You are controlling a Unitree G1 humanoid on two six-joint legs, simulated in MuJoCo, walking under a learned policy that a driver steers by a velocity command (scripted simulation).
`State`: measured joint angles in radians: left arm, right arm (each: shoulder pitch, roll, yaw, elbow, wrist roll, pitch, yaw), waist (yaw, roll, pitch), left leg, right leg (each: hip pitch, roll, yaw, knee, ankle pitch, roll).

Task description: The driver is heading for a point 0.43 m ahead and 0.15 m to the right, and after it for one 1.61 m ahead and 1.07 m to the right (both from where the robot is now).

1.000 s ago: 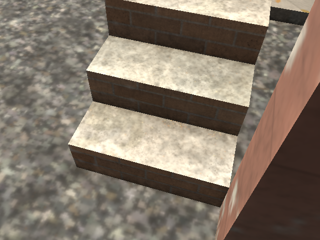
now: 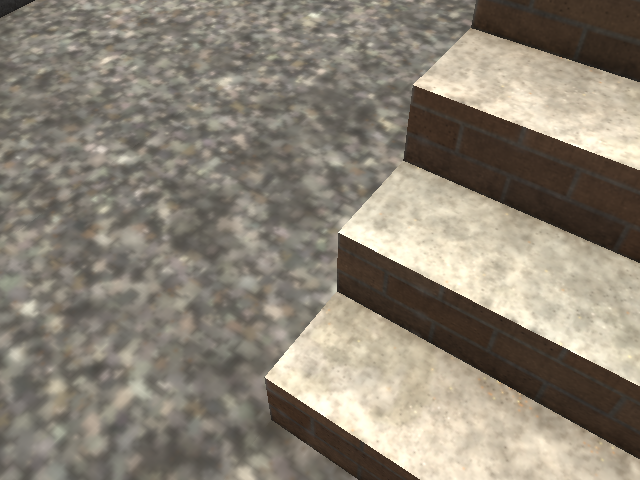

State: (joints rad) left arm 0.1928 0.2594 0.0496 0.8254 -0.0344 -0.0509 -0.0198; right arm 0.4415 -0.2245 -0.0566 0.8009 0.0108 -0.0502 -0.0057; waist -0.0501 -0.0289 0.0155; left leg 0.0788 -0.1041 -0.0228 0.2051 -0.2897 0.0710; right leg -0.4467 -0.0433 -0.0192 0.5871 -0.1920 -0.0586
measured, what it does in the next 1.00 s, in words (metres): walks ahead, turning right: right foot, then left foot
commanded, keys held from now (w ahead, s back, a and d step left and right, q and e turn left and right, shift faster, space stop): w+e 0.18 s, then e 0.74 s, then w+e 0.08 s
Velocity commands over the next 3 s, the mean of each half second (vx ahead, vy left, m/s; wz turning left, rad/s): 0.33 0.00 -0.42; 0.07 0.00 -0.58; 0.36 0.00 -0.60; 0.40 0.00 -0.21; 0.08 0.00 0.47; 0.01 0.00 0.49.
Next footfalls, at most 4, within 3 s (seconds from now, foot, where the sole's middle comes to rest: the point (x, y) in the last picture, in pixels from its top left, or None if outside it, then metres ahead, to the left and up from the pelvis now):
0.06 right None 0.17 -0.12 -0.77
0.50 left None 0.35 0.09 -0.77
0.86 right None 0.20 -0.04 -0.77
1.22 left None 0.31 0.10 -0.77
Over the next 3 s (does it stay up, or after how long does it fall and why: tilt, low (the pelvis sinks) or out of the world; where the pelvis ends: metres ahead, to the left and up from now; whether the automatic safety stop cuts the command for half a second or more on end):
stays up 0.20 0.07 0.00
